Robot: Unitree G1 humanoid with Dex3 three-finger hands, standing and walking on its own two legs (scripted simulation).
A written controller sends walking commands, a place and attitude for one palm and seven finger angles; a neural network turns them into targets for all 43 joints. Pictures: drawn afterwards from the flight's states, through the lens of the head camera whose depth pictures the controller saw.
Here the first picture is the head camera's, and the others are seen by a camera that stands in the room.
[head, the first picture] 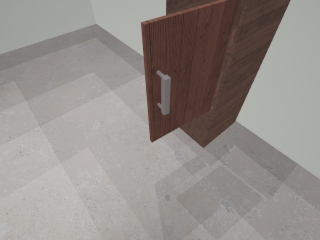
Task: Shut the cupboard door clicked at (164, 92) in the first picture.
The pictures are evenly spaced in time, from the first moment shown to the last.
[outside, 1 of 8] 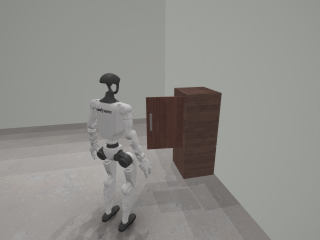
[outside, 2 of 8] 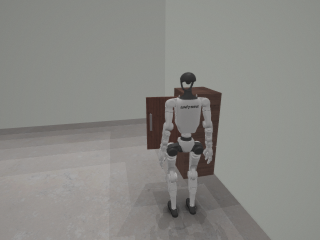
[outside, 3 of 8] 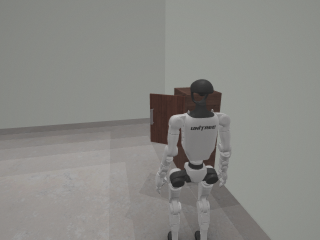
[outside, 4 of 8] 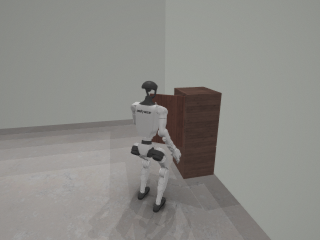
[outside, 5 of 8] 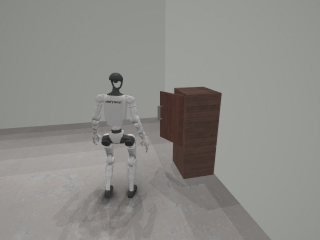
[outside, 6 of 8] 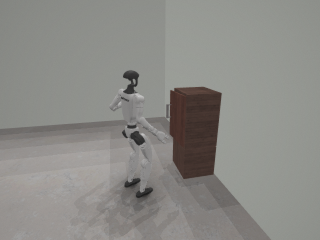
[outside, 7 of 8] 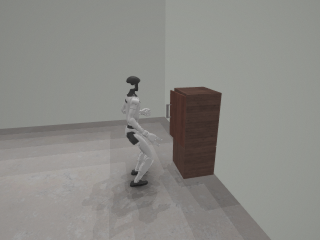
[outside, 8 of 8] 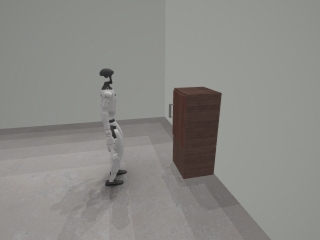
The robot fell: no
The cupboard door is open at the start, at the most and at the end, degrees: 84 84 0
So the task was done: yes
